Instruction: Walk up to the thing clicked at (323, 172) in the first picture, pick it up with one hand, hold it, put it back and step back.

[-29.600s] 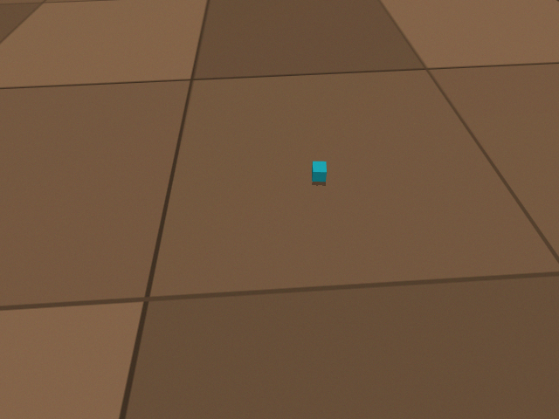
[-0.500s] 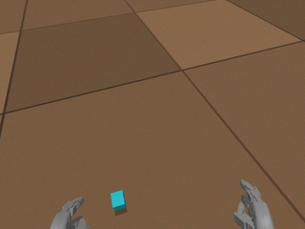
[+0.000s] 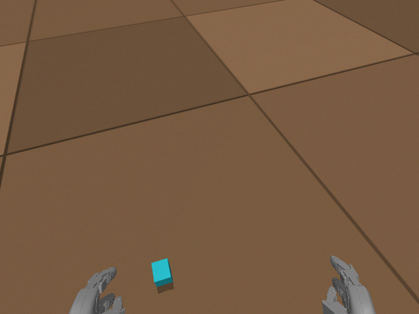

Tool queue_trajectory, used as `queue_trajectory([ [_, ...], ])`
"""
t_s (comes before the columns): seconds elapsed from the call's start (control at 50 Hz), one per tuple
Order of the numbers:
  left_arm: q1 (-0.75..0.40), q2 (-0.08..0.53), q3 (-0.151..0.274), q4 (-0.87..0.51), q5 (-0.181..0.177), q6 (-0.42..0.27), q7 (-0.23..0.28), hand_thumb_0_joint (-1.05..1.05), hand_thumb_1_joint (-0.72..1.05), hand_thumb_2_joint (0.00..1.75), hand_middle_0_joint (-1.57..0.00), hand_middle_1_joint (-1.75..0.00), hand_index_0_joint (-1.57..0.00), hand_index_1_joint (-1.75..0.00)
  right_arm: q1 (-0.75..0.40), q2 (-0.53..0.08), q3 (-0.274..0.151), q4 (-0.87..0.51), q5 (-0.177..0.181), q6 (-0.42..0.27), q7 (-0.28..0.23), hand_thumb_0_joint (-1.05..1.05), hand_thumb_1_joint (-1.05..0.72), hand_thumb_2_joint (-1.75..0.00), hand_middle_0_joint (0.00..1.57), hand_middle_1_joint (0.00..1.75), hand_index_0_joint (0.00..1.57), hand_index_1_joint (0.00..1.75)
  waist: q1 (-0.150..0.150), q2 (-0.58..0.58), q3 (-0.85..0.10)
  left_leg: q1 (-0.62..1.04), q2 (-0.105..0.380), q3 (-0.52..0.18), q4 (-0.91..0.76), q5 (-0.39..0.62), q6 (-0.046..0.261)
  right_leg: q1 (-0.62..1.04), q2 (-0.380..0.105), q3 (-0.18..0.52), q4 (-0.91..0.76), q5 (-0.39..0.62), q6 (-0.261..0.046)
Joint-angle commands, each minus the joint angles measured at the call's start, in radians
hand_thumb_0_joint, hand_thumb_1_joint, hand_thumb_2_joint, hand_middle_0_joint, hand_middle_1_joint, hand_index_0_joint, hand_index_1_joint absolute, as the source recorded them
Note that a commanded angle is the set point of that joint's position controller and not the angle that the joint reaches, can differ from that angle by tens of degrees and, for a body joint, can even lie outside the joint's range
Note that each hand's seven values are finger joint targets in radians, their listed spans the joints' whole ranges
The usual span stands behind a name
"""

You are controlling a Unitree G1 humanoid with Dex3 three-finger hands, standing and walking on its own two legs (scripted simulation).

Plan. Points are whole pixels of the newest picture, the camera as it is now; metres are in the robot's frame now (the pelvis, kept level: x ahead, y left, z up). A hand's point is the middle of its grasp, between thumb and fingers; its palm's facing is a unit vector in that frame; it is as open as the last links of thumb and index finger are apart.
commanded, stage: home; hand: left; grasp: from above
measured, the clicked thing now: (162, 272) +0.43 +0.23 -0.68
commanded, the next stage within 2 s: stand in 1.34 s
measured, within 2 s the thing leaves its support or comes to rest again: neither
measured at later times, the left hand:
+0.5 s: hand out of the picture +0.15 +0.18 -0.05, palm faces +0.05 -0.98 -0.21, open 8.1 cm
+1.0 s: hand (120, 313) +0.16 +0.18 -0.05, palm faces +0.04 -0.98 -0.21, open 8.1 cm
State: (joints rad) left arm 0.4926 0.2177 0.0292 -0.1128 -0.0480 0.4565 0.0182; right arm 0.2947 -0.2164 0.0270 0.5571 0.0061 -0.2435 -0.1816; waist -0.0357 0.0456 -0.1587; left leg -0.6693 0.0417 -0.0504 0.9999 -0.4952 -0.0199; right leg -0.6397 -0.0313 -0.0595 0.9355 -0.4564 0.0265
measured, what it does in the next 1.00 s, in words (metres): stands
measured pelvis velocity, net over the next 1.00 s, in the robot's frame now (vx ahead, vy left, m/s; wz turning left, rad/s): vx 0.00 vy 0.00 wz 0.00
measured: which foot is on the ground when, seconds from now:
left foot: down 0.00-1.00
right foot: down 0.00-1.00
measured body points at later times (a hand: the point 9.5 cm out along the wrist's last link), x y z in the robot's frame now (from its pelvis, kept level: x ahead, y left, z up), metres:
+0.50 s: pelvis -0.01 +0.00 +0.00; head +0.01 +0.00 +0.45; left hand +0.15 +0.23 -0.03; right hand +0.16 -0.25 -0.06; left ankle +0.00 +0.13 -0.68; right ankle +0.01 -0.14 -0.68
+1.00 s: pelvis +0.00 +0.00 +0.00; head +0.02 +0.00 +0.45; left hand +0.16 +0.23 -0.03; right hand +0.16 -0.24 -0.06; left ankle +0.00 +0.13 -0.68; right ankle +0.01 -0.14 -0.68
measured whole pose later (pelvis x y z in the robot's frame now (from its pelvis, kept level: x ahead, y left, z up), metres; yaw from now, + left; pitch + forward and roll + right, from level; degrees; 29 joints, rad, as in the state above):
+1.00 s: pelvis +0.00 +0.00 +0.00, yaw +0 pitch +10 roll -2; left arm 0.50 0.23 0.02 -0.14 -0.05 0.47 0.02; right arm 0.29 -0.22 0.02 0.55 0.01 -0.25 -0.19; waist -0.03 0.04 -0.16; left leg -0.68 0.04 -0.05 1.02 -0.50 -0.02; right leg -0.65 -0.03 -0.06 0.95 -0.46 0.03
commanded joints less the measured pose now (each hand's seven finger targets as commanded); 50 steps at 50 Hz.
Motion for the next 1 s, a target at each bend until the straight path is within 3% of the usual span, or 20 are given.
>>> queue_trajectory([
  [0.0,-0.029,0.110,0.067,-0.198,0.002,-0.051,0.009,0.00,0.82,0.85,-0.19,-0.29,-0.19,-0.29,-0.081,-0.127,-0.050,-0.168,0.000,-0.061,-0.014,0.00,-0.90,-0.90,0.20,0.30,0.20,0.30,0.001,0.008,-0.076,0.075,-0.038,0.008,-0.175,0.207,0.027,0.053,0.049,-0.020,-0.147,0.165,-0.025],
  [0.18,-0.037,0.109,0.067,-0.187,0.000,-0.044,0.005,0.00,0.76,0.82,-0.19,-0.28,-0.19,-0.28,-0.087,-0.125,-0.046,-0.168,0.000,-0.069,-0.016,0.00,-0.90,-0.90,0.20,0.30,0.20,0.30,-0.001,-0.009,-0.030,0.039,-0.042,0.018,-0.183,0.100,0.033,0.029,0.046,-0.016,-0.173,0.078,-0.018],
  [0.34,-0.034,0.115,0.065,-0.213,0.002,-0.044,0.006,0.00,0.80,0.84,-0.19,-0.28,-0.19,-0.28,-0.077,-0.125,-0.050,-0.162,0.002,-0.072,-0.020,0.00,-0.90,-0.90,0.20,0.30,0.20,0.30,-0.002,0.009,-0.077,0.069,-0.040,0.019,-0.164,0.187,0.029,0.047,0.045,-0.013,-0.153,0.152,-0.022],
  [0.4,-0.051,0.122,0.071,-0.220,0.002,-0.049,0.006,0.00,0.72,0.80,-0.18,-0.27,-0.18,-0.27,-0.078,-0.123,-0.050,-0.161,0.000,-0.074,-0.020,0.00,-0.90,-0.90,0.20,0.30,0.20,0.30,-0.003,-0.008,-0.065,0.057,-0.041,0.016,-0.163,0.169,0.032,0.044,0.045,-0.014,-0.156,0.138,-0.019],
  [0.44,-0.036,0.113,0.060,-0.210,0.005,-0.045,0.007,0.00,0.78,0.83,-0.19,-0.28,-0.19,-0.28,-0.079,-0.120,-0.048,-0.163,0.001,-0.073,-0.021,0.00,-0.90,-0.90,0.20,0.30,0.20,0.30,0.000,-0.001,-0.073,0.059,-0.041,0.016,-0.162,0.180,0.031,0.046,0.044,-0.014,-0.152,0.146,-0.022],
  [0.48,-0.023,0.108,0.059,-0.199,0.004,-0.042,0.006,0.00,0.70,0.78,-0.18,-0.26,-0.18,-0.26,-0.079,-0.123,-0.050,-0.164,0.000,-0.074,-0.021,0.00,-0.90,-0.90,0.20,0.30,0.20,0.30,-0.001,-0.003,-0.062,0.061,-0.040,0.017,-0.165,0.179,0.030,0.043,0.047,-0.015,-0.151,0.142,-0.022],
  [0.5,-0.054,0.126,0.071,-0.226,0.004,-0.046,0.008,0.00,0.78,0.83,-0.19,-0.28,-0.19,-0.28,-0.081,-0.129,-0.052,-0.160,0.001,-0.074,-0.021,0.00,-0.90,-0.90,0.20,0.30,0.20,0.30,0.001,-0.001,-0.051,0.056,-0.037,0.015,-0.172,0.161,0.029,0.038,0.046,-0.017,-0.153,0.125,-0.022],
  [0.52,-0.032,0.104,0.052,-0.195,0.006,-0.043,0.006,0.00,0.74,0.81,-0.18,-0.27,-0.18,-0.27,-0.083,-0.121,-0.047,-0.159,-0.001,-0.075,-0.020,0.00,-0.90,-0.90,0.20,0.30,0.20,0.30,-0.004,0.002,-0.050,0.055,-0.037,0.009,-0.175,0.161,0.028,0.036,0.048,-0.018,-0.149,0.125,-0.022],
  [0.54,-0.033,0.112,0.059,-0.203,0.007,-0.042,0.008,0.00,0.74,0.80,-0.18,-0.27,-0.18,-0.27,-0.083,-0.121,-0.049,-0.161,0.001,-0.075,-0.020,0.00,-0.90,-0.90,0.20,0.30,0.20,0.30,0.003,0.009,-0.041,0.049,-0.036,0.010,-0.177,0.151,0.027,0.031,0.048,-0.020,-0.150,0.115,-0.023],
  [0.66,-0.023,0.110,0.057,-0.220,0.003,-0.042,0.008,0.00,0.70,0.78,-0.18,-0.26,-0.18,-0.26,-0.078,-0.124,-0.051,-0.160,0.000,-0.074,-0.021,0.00,-0.90,-0.90,0.20,0.30,0.20,0.30,-0.002,-0.011,-0.067,0.067,-0.036,0.014,-0.160,0.201,0.029,0.047,0.048,-0.018,-0.143,0.160,-0.022],
  [0.7,-0.031,0.128,0.069,-0.242,0.002,-0.043,0.009,0.00,0.77,0.82,-0.19,-0.28,-0.19,-0.28,-0.078,-0.128,-0.053,-0.161,0.000,-0.071,-0.020,0.00,-0.90,-0.90,0.20,0.30,0.20,0.30,0.006,0.020,-0.090,0.078,-0.033,0.009,-0.165,0.221,0.023,0.049,0.049,-0.018,-0.132,0.172,-0.027],
  [0.74,-0.021,0.105,0.050,-0.204,0.004,-0.042,0.006,0.00,0.74,0.81,-0.18,-0.27,-0.18,-0.27,-0.076,-0.126,-0.051,-0.161,-0.002,-0.071,-0.017,0.00,-0.90,-0.90,0.20,0.30,0.20,0.30,-0.006,-0.006,-0.065,0.063,-0.032,0.002,-0.169,0.201,0.025,0.040,0.052,-0.023,-0.136,0.155,-0.025],
  [0.82,-0.028,0.131,0.074,-0.228,0.002,-0.044,0.011,0.00,0.79,0.84,-0.19,-0.28,-0.19,-0.28,-0.081,-0.129,-0.054,-0.167,0.000,-0.068,-0.019,0.00,-0.90,-0.90,0.20,0.30,0.20,0.30,0.002,-0.010,-0.068,0.059,-0.036,0.010,-0.160,0.201,0.028,0.048,0.049,-0.019,-0.139,0.158,-0.023],
  [0.86,-0.022,0.117,0.057,-0.221,0.004,-0.045,0.009,0.00,0.73,0.80,-0.18,-0.27,-0.18,-0.27,-0.077,-0.126,-0.052,-0.166,-0.001,-0.068,-0.019,0.00,-0.90,-0.90,0.20,0.30,0.20,0.30,-0.002,0.007,-0.065,0.064,-0.034,0.009,-0.164,0.201,0.025,0.038,0.049,-0.019,-0.134,0.157,-0.025],
  [0.88,0.010,0.080,0.036,-0.171,0.000,-0.037,0.005,0.00,0.72,0.80,-0.18,-0.27,-0.18,-0.27,-0.076,-0.120,-0.049,-0.163,0.000,-0.067,-0.018,0.00,-0.90,-0.90,0.20,0.30,0.20,0.30,-0.006,-0.004,-0.066,0.063,-0.035,0.010,-0.159,0.209,0.026,0.039,0.049,-0.020,-0.138,0.166,-0.022],
  [0.9,-0.036,0.128,0.074,-0.250,-0.003,-0.044,0.009,0.00,0.80,0.86,-0.19,-0.29,-0.19,-0.29,-0.080,-0.130,-0.055,-0.168,0.000,-0.068,-0.018,0.00,-0.90,-0.90,0.20,0.30,0.20,0.30,0.005,0.007,-0.077,0.063,-0.034,0.010,-0.159,0.206,0.026,0.047,0.048,-0.019,-0.137,0.163,-0.023],
  [0.98,-0.012,0.102,0.048,-0.211,0.002,-0.040,0.008,0.00,0.84,0.87,-0.19,-0.29,-0.19,-0.29,-0.072,-0.121,-0.049,-0.161,0.000,-0.063,-0.018,0.00,-0.90,-0.90,0.20,0.30,0.20,0.30,-0.001,0.004,-0.057,0.057,-0.036,0.013,-0.157,0.200,0.027,0.037,0.046,-0.018,-0.139,0.159,-0.024],
])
